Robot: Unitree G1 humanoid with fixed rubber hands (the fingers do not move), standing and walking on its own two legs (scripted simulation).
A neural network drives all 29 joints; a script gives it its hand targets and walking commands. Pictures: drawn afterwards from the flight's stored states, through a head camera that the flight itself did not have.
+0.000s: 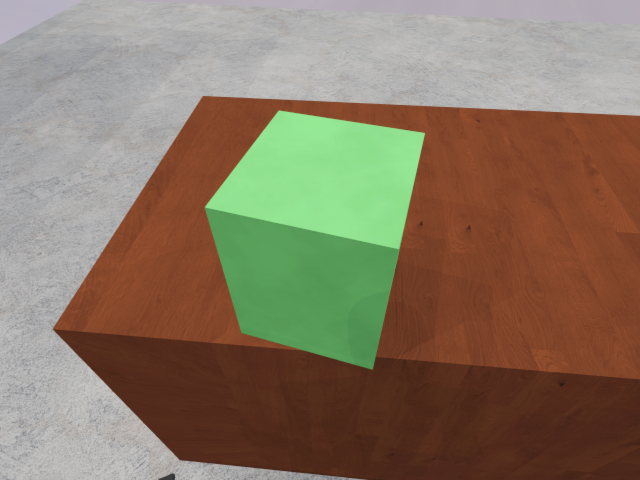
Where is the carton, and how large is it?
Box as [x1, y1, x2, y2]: [205, 111, 424, 369]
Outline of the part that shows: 278,111 205,206 241,332 372,369 424,133 285,111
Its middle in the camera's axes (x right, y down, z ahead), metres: +0.01 +0.00 +0.54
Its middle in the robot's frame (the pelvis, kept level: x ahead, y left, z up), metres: +0.43 +0.02 +0.08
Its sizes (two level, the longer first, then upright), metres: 0.210 0.200 0.250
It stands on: a pedestal, 0.72 m high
